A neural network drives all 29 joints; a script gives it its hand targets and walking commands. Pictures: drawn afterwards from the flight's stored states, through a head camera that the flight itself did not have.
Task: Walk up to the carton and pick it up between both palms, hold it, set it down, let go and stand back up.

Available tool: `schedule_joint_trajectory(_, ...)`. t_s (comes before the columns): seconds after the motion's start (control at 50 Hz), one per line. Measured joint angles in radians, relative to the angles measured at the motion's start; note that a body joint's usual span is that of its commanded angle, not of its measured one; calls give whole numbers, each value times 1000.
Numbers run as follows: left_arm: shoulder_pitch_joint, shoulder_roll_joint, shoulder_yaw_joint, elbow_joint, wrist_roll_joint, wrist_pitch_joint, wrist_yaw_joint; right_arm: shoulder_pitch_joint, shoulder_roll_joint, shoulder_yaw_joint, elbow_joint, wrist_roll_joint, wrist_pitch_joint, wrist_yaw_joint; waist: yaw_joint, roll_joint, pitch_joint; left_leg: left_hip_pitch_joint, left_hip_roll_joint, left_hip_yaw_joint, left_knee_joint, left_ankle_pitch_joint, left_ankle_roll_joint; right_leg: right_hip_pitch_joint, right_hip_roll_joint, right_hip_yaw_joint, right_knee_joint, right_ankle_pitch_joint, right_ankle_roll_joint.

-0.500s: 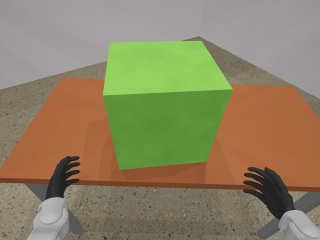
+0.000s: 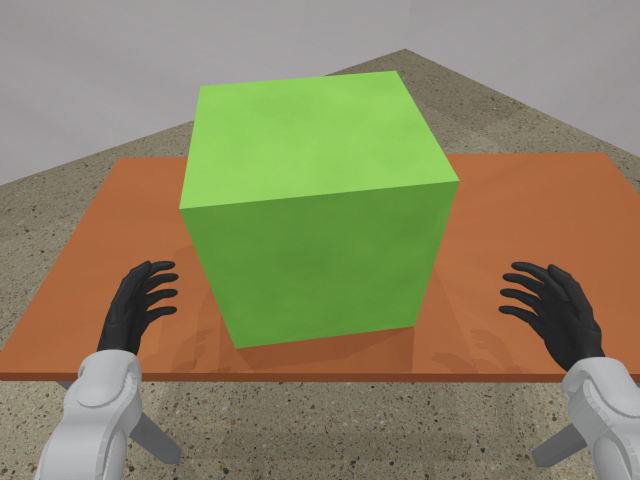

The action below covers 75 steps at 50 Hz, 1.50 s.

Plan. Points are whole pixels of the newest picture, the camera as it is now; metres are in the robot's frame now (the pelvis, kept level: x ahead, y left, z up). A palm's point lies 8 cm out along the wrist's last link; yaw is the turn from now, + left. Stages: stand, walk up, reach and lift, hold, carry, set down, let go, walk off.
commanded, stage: reach and lift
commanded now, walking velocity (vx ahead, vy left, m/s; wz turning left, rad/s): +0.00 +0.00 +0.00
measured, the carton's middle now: (313, 213) +0.49 +0.04 +0.07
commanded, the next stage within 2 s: none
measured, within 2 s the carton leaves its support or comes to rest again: neither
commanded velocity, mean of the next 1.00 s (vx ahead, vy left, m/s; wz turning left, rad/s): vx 0.00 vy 0.00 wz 0.00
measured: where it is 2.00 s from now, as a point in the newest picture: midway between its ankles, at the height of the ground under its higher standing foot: outside the picture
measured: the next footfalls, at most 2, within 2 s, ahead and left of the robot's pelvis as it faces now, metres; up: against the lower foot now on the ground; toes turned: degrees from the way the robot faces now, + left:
none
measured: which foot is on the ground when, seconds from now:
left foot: down 0.00-1.00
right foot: down 0.00-1.00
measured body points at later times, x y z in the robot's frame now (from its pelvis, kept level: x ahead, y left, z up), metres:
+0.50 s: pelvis -0.01 +0.00 +0.00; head +0.01 -0.01 +0.45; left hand +0.34 +0.23 +0.14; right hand +0.36 -0.23 +0.14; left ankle +0.01 +0.14 -0.74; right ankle +0.00 -0.13 -0.74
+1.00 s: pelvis -0.01 +0.00 +0.00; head +0.00 -0.01 +0.45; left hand +0.40 +0.25 +0.17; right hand +0.43 -0.21 +0.19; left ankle +0.01 +0.14 -0.74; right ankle +0.00 -0.13 -0.74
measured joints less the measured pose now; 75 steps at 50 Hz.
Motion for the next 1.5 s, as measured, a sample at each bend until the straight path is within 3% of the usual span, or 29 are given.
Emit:
schedule_joint_trajectory(0.06, -87, 0, 0, 44, -8, 42, 2, -84, 0, 0, 0, -1, 54, 8, 0, 0, 0, 0, 0, 0, 0, 7, 0, 0, 0, 0, 0, 6, 0)
schedule_joint_trajectory(0.18, -247, 0, 21, 250, -8, 152, 9, -244, 0, 1, 68, -11, 153, 27, 0, -2, 6, 0, 0, 0, 0, 12, 0, 0, 0, 0, 0, 12, 0)
schedule_joint_trajectory(0.28, -288, 0, 40, 245, -8, 179, 33, -326, 0, 1, 170, -16, 172, 35, 0, -4, 22, 0, 0, 0, -1, 12, 0, 0, 0, 0, -1, 12, 0)
schedule_joint_trajectory(0.44, -374, 2, 41, 180, -9, 224, 40, -384, -12, 1, 177, 11, 173, 30, 0, -3, 22, 0, 0, 1, -3, 13, 0, 0, 0, 0, -2, 13, 0)
schedule_joint_trajectory(0.58, -525, 11, 51, 350, -8, 268, 40, -531, -37, 36, 276, 23, 215, 23, 0, -3, 22, 0, 0, 1, -3, 20, 0, 0, 0, 0, -2, 20, 1)
schedule_joint_trajectory(0.66, -569, 14, 52, 435, -9, 269, 40, -607, -38, 64, 351, 28, 232, 23, 5, -3, 22, 0, 0, 1, -3, 21, 0, 0, 0, 0, -3, 21, 1)
schedule_joint_trajectory(0.82, -671, 50, 52, 494, -9, 269, 51, -732, -38, 74, 483, 29, 232, 24, 17, -3, 22, 0, 0, 1, -3, 21, 0, 0, 0, 0, -3, 21, 1)
schedule_joint_trajectory(1.0, -848, 77, 52, 725, -9, 253, 51, -881, -38, 77, 656, 27, 232, 32, 18, -3, 23, 0, 0, 1, -3, 20, 0, 0, 0, 0, -3, 21, 1)
schedule_joint_trajectory(1.26, -945, 104, 52, 827, -18, 210, 51, -1013, -38, 122, 757, 45, 228, 33, 23, -3, 21, 0, 1, 2, -3, 20, 0, 0, 0, 0, -3, 20, 1)
schedule_joint_trajectory(1.5, -1102, 126, 52, 1075, -61, 147, 51, -1147, -38, 130, 932, 49, 228, 49, 24, -3, 16, -15, 1, 2, -3, 20, 0, -15, 0, 0, -3, 20, 1)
